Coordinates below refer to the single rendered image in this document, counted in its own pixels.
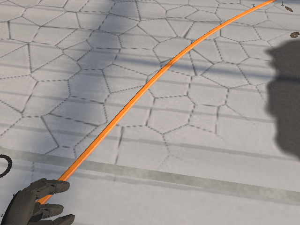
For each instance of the robot left hand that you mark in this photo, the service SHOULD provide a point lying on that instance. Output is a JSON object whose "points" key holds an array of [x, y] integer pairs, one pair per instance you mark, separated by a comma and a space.
{"points": [[24, 210]]}

